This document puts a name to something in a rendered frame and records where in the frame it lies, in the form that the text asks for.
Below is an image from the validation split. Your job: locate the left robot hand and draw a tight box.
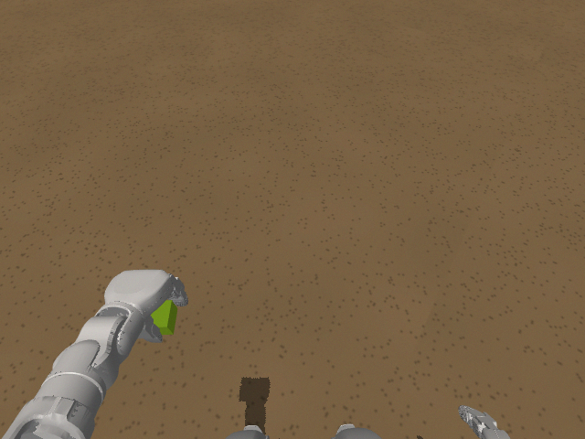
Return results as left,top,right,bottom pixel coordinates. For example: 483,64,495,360
104,270,188,343

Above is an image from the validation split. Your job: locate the right robot hand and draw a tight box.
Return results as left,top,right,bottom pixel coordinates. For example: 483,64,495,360
458,405,511,439

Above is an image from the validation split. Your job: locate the small box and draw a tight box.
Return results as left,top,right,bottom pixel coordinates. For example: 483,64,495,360
150,300,177,335

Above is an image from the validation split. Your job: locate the left robot arm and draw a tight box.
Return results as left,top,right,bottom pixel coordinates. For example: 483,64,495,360
2,302,144,439

